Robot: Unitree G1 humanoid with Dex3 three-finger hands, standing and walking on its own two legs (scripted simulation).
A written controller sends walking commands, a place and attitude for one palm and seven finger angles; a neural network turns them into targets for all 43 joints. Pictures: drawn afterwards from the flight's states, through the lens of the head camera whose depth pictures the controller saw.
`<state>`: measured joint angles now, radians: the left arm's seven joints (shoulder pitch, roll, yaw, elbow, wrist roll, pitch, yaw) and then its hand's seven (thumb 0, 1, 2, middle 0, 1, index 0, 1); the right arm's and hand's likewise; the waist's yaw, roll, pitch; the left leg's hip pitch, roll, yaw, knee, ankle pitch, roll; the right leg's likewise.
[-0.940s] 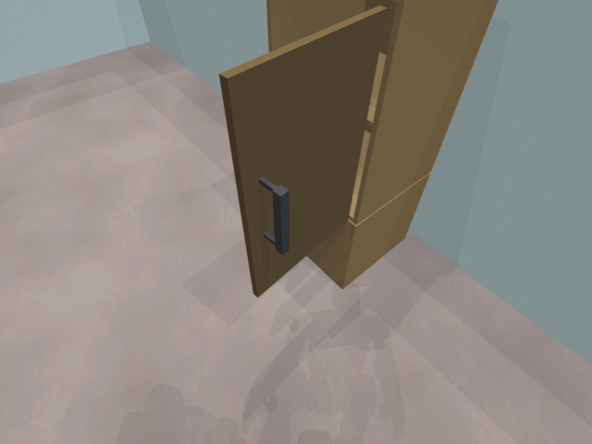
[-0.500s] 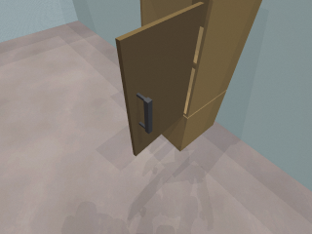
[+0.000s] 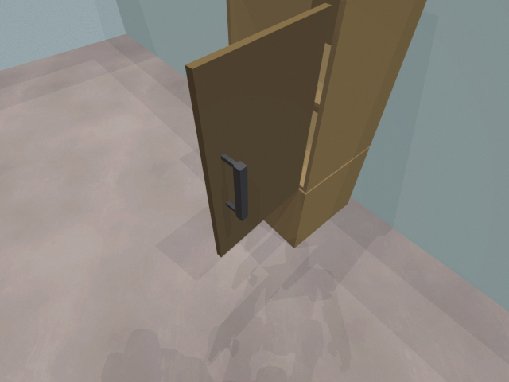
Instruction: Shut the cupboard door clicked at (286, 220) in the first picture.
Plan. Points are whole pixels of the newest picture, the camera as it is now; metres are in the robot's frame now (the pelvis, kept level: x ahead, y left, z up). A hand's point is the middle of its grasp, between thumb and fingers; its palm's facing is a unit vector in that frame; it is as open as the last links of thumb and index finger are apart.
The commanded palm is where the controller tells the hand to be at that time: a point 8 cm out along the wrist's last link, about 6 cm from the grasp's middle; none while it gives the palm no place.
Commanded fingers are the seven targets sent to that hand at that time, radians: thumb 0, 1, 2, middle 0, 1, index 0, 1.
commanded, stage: walk to a spot facing it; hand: left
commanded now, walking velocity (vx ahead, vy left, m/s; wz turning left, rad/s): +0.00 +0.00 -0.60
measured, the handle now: (234, 188) +0.51 +0.08 -0.05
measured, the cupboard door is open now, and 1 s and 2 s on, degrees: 95 95 95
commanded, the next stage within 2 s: none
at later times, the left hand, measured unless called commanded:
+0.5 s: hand out of the picture +0.06 +0.17 -0.18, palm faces -0.12 -0.95 -0.30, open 7.4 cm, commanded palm none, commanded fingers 0.00 0.90 0.90 -0.20 -0.30 -0.20 -0.30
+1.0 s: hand out of the picture +0.11 +0.15 -0.18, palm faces -0.35 -0.90 -0.25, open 7.4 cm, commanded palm none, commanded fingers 0.00 0.90 0.90 -0.20 -0.30 -0.20 -0.30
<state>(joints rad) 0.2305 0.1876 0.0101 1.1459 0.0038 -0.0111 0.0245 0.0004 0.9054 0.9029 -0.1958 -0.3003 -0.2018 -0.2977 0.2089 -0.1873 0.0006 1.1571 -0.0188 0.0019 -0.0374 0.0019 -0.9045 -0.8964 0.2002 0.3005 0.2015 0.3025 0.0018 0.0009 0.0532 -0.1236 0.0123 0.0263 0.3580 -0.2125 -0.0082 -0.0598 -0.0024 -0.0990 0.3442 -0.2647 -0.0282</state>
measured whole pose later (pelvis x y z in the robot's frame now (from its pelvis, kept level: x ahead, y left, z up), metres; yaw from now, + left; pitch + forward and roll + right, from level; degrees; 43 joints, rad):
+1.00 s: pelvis +0.00 -0.02 -0.01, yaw -28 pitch +2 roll +1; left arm 0.28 0.21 0.09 0.93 0.03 0.04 0.01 0.00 0.90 0.90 -0.20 -0.30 -0.21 -0.30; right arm 0.02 -0.19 -0.05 0.89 0.00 0.04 -0.04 0.00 -0.90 -0.90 0.20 0.30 0.20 0.30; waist 0.07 -0.04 0.09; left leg -0.40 -0.02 -0.06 0.77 -0.39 -0.05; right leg -0.24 0.15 0.24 0.49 -0.26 -0.08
